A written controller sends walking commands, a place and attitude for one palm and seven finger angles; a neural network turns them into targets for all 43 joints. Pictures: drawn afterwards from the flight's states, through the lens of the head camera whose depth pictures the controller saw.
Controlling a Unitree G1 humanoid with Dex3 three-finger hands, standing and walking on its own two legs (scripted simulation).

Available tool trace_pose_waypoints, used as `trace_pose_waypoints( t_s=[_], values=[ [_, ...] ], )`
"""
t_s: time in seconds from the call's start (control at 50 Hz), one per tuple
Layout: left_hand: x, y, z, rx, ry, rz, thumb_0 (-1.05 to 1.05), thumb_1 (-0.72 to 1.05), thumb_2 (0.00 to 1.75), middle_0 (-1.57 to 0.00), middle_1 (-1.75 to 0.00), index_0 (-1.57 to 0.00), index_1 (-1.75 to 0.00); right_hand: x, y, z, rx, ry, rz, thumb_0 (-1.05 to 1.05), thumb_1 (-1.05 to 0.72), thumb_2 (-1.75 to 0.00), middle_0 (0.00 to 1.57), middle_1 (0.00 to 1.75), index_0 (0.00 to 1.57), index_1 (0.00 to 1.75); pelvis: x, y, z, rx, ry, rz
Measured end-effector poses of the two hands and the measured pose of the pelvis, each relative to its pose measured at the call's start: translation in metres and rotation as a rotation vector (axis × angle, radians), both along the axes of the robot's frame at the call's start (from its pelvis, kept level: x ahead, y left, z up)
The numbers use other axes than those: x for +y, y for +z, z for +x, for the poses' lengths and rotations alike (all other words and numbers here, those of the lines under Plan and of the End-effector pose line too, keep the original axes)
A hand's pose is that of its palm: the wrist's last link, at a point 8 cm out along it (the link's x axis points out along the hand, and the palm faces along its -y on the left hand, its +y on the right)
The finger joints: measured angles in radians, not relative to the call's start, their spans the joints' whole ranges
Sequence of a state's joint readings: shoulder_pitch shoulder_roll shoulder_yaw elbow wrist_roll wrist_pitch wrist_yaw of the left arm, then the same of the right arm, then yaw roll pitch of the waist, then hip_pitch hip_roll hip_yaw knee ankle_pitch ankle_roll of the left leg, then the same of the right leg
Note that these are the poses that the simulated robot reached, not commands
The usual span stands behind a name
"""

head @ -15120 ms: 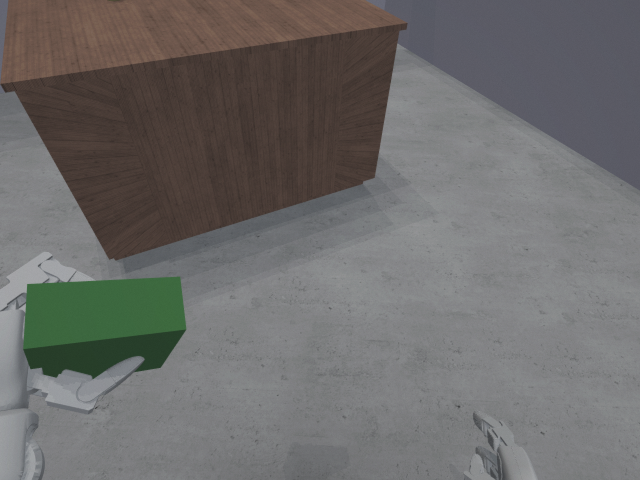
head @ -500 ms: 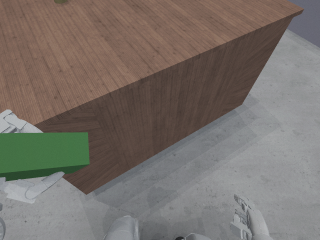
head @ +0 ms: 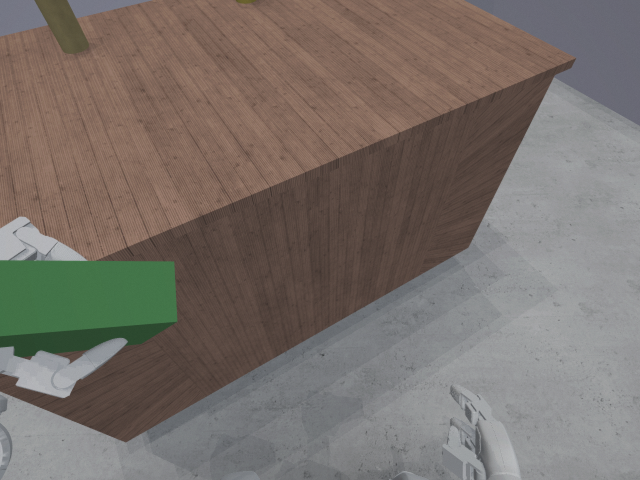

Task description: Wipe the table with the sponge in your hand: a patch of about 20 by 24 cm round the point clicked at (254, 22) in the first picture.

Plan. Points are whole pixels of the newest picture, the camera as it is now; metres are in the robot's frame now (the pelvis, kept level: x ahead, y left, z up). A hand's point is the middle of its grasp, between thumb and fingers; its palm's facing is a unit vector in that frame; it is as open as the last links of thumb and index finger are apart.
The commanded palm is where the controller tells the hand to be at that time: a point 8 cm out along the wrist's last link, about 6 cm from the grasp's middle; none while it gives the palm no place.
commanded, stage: take the last steps up to it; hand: left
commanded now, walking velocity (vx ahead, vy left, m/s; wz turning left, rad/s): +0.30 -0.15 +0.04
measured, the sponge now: (110, 310) +0.23 +0.21 +0.16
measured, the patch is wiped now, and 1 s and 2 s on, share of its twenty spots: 0.00 0.00 0.00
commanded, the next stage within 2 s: none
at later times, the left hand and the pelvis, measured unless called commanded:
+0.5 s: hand (198, 217) +0.31 +0.14 +0.20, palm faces +0.39 -0.82 -0.43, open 9.6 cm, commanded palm +0.25 +0.18 +0.20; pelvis +0.10 -0.10 +0.02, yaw +0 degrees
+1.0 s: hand (322, 168) +0.40 +0.04 +0.18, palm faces +0.43 -0.81 -0.41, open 9.6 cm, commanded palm +0.34 +0.07 +0.20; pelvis +0.20 -0.22 +0.00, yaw +3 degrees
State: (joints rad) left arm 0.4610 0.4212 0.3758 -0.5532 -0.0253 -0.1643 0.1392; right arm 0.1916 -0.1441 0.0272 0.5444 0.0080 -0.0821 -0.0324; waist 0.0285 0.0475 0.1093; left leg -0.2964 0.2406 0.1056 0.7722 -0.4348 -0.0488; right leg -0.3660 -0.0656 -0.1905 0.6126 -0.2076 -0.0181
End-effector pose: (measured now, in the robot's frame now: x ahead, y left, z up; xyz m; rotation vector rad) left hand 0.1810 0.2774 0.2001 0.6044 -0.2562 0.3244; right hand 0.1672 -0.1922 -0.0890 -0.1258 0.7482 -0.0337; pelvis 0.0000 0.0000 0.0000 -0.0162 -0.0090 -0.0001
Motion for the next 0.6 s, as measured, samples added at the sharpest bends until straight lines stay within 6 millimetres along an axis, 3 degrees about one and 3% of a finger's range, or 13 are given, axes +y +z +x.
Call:
trace_pose_waypoints(
  t_s=[0.08,0.16,0.26,0.34,0.42,0.52,0.6],
  values=[
    [-0.027,-0.005,0.016,0.014,-0.004,-0.063,-0.01,-0.44,1.0,-0.8,-1.34,-0.79,-1.34,-0.04,-0.01,0.01,0.081,-0.005,-0.042,0.01,-0.9,-0.9,0.2,0.3,0.2,0.3,-0.019,0.003,0.01,-0.01,0.01,0.012],
    [-0.043,0.004,0.027,0.029,-0.019,-0.053,-0.01,-0.44,1.0,-0.8,-1.34,-0.79,-1.34,-0.075,0.004,0.018,0.124,-0.036,-0.101,0.02,-0.9,-0.9,0.2,0.3,0.2,0.3,-0.035,0.012,0.025,0.009,0.02,0.025],
    [-0.048,0.009,0.04,0.0,-0.008,-0.038,-0.01,-0.44,1.0,-0.8,-1.34,-0.79,-1.34,-0.105,0.022,0.037,0.115,-0.04,-0.181,0.02,-0.91,-0.9,0.2,0.3,0.2,0.3,-0.051,0.015,0.05,0.025,0.027,0.03],
    [-0.052,0.0,0.055,-0.073,-0.004,-0.067,-0.01,-0.44,1.0,-0.8,-1.34,-0.79,-1.34,-0.118,0.026,0.062,0.044,-0.055,-0.219,0.02,-0.91,-0.9,0.2,0.3,0.2,0.3,-0.059,0.003,0.068,-0.001,0.016,0.036],
    [-0.066,0.0,0.078,-0.09,-0.004,-0.085,-0.01,-0.44,1.0,-0.8,-1.34,-0.79,-1.34,-0.115,0.03,0.084,0.001,-0.036,-0.172,0.02,-0.91,-0.9,0.2,0.3,0.19,0.3,-0.076,0.007,0.08,-0.013,0.025,0.029],
    [-0.103,0.013,0.094,-0.058,-0.017,-0.069,-0.01,-0.44,1.0,-0.8,-1.34,-0.79,-1.34,-0.115,0.035,0.105,-0.034,-0.005,-0.071,0.01,-0.9,-0.9,0.2,0.3,0.2,0.3,-0.104,0.018,0.099,0.006,0.0,0.002],
    [-0.137,0.012,0.108,-0.02,-0.002,-0.036,-0.01,-0.44,1.0,-0.8,-1.34,-0.79,-1.34,-0.131,0.022,0.12,-0.039,0.01,-0.002,0.01,-0.9,-0.9,0.2,0.3,0.2,0.3,-0.136,0.014,0.116,0.007,0.0,-0.006]
  ],
)
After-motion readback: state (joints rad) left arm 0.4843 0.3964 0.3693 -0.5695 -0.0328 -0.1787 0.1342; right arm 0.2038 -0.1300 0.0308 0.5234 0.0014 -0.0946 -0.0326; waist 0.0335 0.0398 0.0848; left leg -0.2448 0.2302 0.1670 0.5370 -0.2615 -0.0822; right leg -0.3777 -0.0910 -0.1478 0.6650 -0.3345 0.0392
